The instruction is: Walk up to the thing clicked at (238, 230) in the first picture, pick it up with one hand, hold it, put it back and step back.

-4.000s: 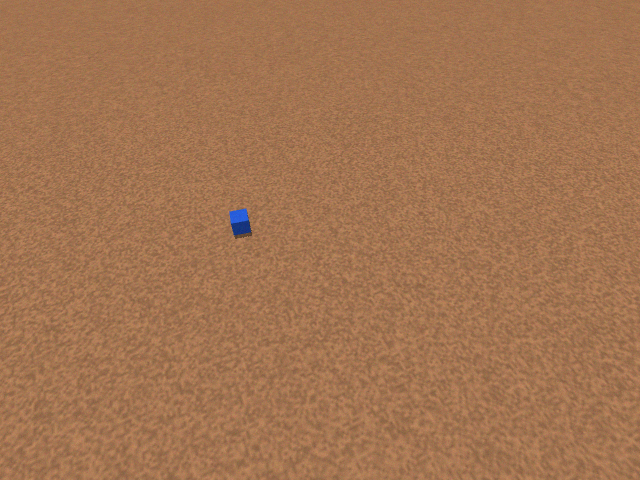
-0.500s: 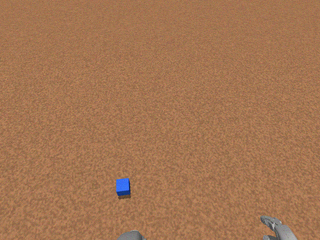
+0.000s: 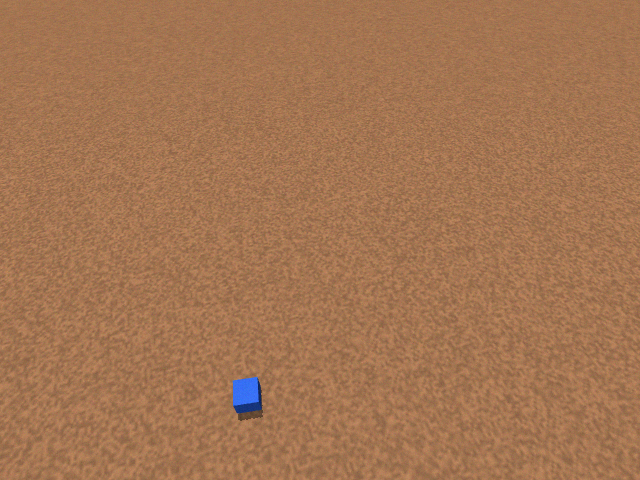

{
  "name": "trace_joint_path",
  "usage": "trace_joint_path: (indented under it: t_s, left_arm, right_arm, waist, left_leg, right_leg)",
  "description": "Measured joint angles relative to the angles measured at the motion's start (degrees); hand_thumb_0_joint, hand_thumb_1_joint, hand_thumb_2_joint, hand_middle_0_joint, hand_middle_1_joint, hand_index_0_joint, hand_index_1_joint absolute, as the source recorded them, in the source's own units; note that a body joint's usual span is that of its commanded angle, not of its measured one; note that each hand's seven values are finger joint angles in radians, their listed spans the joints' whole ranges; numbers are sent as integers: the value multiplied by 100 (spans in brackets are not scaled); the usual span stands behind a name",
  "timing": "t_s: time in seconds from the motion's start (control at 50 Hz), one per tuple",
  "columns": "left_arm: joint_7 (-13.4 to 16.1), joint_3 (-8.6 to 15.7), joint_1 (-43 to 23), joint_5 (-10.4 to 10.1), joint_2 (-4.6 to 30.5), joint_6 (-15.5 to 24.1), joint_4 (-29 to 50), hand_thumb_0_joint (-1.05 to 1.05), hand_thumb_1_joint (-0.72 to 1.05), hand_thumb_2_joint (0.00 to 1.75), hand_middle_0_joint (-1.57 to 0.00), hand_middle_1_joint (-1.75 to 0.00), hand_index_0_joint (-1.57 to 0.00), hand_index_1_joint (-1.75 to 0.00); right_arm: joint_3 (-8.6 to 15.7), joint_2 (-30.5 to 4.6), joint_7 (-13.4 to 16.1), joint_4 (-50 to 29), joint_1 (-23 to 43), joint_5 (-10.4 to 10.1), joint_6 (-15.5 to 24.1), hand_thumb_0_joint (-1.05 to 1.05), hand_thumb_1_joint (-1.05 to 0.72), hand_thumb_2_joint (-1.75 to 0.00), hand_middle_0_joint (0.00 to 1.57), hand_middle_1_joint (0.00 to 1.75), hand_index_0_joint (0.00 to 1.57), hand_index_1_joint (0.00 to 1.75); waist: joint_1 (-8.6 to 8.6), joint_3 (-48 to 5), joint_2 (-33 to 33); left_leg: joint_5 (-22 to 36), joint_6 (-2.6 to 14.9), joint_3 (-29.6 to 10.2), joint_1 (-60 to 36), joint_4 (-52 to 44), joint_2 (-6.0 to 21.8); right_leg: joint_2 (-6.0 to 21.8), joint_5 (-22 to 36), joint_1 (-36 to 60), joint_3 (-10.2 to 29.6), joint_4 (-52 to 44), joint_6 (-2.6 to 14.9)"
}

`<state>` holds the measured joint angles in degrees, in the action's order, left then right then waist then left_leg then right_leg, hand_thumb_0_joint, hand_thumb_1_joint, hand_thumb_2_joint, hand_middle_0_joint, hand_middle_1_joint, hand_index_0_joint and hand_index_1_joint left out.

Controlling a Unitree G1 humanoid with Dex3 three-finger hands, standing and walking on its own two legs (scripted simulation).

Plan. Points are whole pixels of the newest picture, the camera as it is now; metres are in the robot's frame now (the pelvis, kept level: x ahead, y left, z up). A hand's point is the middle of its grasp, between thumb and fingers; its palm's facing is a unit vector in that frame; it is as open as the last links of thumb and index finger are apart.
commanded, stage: walk up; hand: left
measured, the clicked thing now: (247, 395) +0.47 +0.24 -0.74
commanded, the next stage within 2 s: none
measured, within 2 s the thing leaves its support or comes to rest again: neither
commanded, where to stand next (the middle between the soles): +0.05 +0.00 m, yaw +0 degrees
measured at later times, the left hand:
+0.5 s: hand out of the picture +0.08 +0.26 -0.15, palm faces -0.02 -0.93 -0.36, open 7.4 cm
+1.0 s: hand out of the picture +0.08 +0.27 -0.16, palm faces +0.01 -0.92 -0.38, open 7.4 cm
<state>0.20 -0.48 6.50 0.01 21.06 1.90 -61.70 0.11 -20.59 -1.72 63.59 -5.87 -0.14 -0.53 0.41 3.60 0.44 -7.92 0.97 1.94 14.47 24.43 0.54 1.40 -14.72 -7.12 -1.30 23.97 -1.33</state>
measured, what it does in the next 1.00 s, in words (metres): stands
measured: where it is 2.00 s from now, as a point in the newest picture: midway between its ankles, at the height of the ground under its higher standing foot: outside the picture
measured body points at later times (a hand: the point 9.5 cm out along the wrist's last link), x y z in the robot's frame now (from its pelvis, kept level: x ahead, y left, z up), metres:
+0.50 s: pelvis +0.01 +0.01 +0.01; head +0.01 +0.01 +0.45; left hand +0.09 +0.31 -0.13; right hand +0.09 -0.29 -0.13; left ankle +0.06 +0.11 -0.74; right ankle -0.02 -0.13 -0.74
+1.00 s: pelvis +0.00 +0.00 +0.00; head +0.04 +0.01 +0.45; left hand +0.08 +0.32 -0.13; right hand +0.10 -0.30 -0.13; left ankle +0.06 +0.11 -0.74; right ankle -0.02 -0.13 -0.74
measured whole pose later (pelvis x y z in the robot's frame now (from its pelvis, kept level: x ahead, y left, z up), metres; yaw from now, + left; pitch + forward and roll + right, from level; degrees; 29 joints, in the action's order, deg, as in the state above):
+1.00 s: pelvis +0.00 +0.00 +0.00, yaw +0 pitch -1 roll +0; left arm 1.6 1.4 4.7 -0.7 21.1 0.1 -61.6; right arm 2.8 -20.8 -1.6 61.8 -1.7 -0.2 -2.7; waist 0.3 6.8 -0.1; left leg -7.2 1.8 2.0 15.6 24.3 -0.7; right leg 2.6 -15.5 -9.9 -1.3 27.5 -1.4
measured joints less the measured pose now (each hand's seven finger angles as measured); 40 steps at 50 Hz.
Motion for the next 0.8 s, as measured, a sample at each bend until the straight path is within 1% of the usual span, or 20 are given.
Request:
trace_joint_path:
  t_s: [0.14, 0.28, 0.62, 0.8]
  left_arm:
    - [6, 0, -209, 3, -47, -38, -146, 1, 90, 90, -21, -30, -21, -30]
    - [3, 17, -265, 18, -58, -72, -277, 1, 90, 90, -21, -30, -21, -30]
    - [-9, 65, 26, 77, -42, -96, -466, 1, 91, 90, -20, -30, -21, -30]
    - [4, 75, 85, 87, -78, -90, -470, 1, 90, 90, -21, -30, -21, -30]
  right_arm:
    - [22, 14, 29, 124, 114, 5, 15, 0, -90, -90, 20, 30, 21, 30]
    - [48, 47, 44, 176, 206, 14, 31, 0, -90, -90, 20, 30, 21, 30]
    - [62, 108, 33, 239, 145, 35, 1, 0, -90, -90, 20, 30, 21, 30]
    - [73, 101, 31, 235, 126, 35, -21, 0, -90, -90, 20, 30, 21, 30]
  waist:
    - [40, -62, -64]
    - [39, -101, -68]
    - [-36, -119, 11]
    - [-40, -119, 1]
  left_leg:
    - [41, 6, 28, -146, -176, -1]
    - [97, 24, 46, -238, -314, -24]
    - [180, 39, 3, -274, -475, -78]
    - [146, 31, -29, -275, -464, -81]
  right_leg:
    - [-1, 91, 166, 25, -246, -14]
    - [21, 165, 262, 38, -405, -37]
    - [65, 215, 308, -13, -538, -56]
    - [62, 202, 349, -45, -589, -53]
